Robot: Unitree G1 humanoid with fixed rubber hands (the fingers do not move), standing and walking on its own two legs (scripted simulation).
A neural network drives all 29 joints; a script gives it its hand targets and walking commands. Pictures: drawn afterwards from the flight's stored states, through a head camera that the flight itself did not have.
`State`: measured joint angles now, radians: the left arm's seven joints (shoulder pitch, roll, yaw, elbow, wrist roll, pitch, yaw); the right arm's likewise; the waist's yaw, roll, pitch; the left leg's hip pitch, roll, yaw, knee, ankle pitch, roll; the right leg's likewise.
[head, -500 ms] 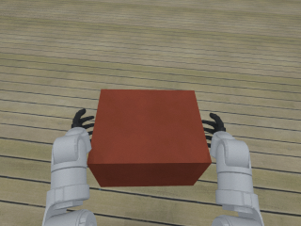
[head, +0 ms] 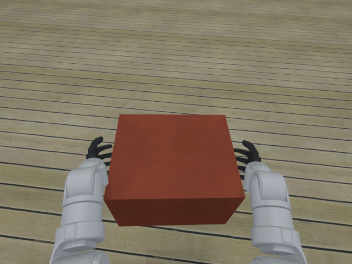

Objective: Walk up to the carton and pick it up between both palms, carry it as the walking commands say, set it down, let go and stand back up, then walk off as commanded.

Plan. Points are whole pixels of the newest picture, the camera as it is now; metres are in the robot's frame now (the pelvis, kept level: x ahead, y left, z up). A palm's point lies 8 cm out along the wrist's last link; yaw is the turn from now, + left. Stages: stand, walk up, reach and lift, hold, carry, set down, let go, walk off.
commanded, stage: carry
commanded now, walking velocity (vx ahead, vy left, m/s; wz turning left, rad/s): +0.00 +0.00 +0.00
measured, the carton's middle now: (172, 169) +0.38 +0.01 -0.01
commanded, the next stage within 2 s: hold in 0.20 s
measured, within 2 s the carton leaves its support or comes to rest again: neither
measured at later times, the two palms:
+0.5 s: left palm (99, 178) +0.31 +0.19 +0.04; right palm (252, 181) +0.32 -0.18 +0.03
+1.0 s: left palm (101, 176) +0.32 +0.18 +0.04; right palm (253, 174) +0.33 -0.18 +0.04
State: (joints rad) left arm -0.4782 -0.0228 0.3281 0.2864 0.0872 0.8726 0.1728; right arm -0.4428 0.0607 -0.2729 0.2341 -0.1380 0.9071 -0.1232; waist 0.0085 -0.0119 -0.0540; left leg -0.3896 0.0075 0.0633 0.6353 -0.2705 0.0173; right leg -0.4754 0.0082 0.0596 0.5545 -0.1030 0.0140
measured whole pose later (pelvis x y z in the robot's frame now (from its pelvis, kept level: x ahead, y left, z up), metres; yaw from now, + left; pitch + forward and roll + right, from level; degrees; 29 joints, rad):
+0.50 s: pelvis +0.02 +0.00 +0.01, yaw +2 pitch +2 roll +0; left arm -0.33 -0.06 0.27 0.44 0.15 0.62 0.14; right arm -0.30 0.06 -0.28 0.33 -0.22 0.70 -0.05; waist 0.00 0.05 -0.10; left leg -0.34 0.00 0.03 0.54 -0.24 0.02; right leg -0.41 0.01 0.05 0.47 -0.09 0.01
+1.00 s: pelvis +0.04 -0.01 +0.02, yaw +2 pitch +5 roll +0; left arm -0.30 -0.06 0.29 0.55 0.15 0.56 0.11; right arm -0.26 0.06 -0.29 0.37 -0.22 0.67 -0.02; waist 0.00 0.05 -0.22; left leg -0.32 0.00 0.02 0.44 -0.21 0.01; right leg -0.40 0.01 0.04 0.38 -0.07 0.00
